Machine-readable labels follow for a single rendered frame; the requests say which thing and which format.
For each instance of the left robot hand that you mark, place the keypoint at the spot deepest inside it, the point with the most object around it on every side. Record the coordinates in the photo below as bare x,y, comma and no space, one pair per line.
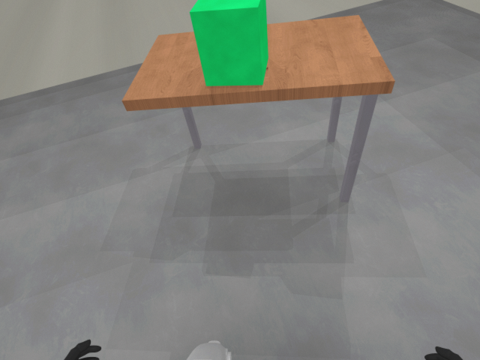
82,349

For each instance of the left robot thigh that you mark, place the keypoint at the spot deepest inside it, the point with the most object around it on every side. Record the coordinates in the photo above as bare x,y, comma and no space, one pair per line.
210,351

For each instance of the table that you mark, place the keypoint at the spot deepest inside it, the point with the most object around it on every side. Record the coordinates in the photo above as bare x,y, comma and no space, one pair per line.
318,58

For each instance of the carton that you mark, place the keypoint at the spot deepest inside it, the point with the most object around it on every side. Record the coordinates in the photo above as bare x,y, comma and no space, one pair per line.
231,37

